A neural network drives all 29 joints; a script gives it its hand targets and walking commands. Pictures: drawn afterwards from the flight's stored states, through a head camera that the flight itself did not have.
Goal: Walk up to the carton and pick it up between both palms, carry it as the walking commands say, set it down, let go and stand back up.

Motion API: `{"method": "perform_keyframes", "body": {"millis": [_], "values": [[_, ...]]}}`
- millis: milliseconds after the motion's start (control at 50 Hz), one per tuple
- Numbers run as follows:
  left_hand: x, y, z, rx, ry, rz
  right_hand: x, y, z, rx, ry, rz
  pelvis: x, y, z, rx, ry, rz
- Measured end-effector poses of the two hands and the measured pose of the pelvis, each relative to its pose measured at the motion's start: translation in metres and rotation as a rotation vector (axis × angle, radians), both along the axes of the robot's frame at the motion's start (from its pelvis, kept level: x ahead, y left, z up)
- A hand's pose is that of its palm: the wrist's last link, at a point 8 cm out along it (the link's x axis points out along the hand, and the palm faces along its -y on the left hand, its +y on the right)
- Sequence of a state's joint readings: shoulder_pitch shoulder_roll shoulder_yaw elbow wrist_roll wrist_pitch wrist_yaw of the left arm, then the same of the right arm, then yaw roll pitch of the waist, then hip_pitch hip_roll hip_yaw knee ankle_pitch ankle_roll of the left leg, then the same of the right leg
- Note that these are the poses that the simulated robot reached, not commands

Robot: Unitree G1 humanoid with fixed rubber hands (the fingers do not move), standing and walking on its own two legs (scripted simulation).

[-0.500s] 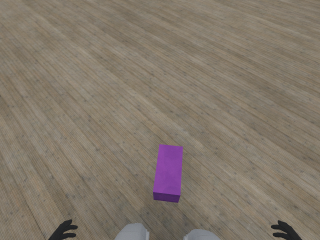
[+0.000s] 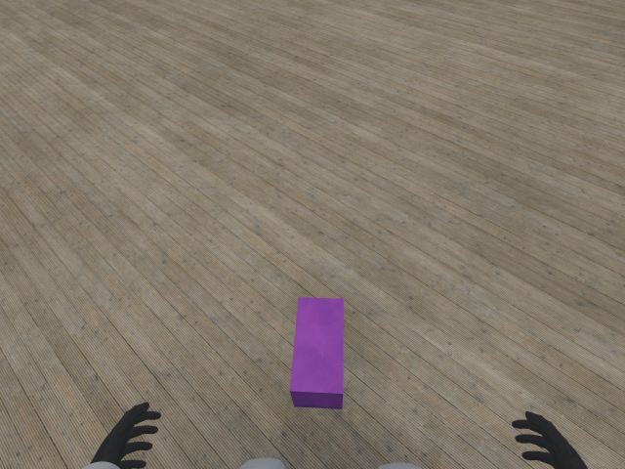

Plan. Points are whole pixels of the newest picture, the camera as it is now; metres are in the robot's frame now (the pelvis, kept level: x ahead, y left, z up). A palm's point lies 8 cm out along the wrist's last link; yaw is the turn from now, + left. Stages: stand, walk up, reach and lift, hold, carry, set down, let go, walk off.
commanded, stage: walk up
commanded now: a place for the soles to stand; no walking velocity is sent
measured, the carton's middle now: (319, 351) +0.51 +0.04 -0.68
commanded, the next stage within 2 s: reach and lift in 1.76 s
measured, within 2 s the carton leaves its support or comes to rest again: neither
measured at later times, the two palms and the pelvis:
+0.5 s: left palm (95, 462) +0.14 +0.31 -0.08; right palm out of the picture +0.11 -0.28 -0.09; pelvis +0.02 +0.02 +0.00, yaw -6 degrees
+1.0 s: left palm (101, 423) +0.18 +0.32 -0.08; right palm out of the picture +0.08 -0.27 -0.10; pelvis +0.02 +0.04 -0.01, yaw -11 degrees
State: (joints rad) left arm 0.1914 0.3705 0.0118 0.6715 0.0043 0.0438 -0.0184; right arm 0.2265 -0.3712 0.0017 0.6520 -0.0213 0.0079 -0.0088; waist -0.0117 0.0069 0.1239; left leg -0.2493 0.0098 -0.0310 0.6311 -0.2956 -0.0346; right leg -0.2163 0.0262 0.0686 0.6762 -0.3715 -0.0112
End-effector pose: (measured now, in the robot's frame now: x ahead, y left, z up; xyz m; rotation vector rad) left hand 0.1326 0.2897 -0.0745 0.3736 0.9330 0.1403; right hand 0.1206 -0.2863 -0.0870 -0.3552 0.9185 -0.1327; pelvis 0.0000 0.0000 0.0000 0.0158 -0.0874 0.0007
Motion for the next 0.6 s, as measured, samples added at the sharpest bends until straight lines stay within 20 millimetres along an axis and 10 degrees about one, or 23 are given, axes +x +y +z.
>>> {"method": "perform_keyframes", "body": {"millis": [600], "values": [[0.017, 0.025, -0.003, 0.045, 0.067, -0.040, -0.011, 0.013, -0.003, 0.027, 0.016, -0.106, 0.020, 0.027, 0.002, 0.005, 0.031, -0.124]]}}
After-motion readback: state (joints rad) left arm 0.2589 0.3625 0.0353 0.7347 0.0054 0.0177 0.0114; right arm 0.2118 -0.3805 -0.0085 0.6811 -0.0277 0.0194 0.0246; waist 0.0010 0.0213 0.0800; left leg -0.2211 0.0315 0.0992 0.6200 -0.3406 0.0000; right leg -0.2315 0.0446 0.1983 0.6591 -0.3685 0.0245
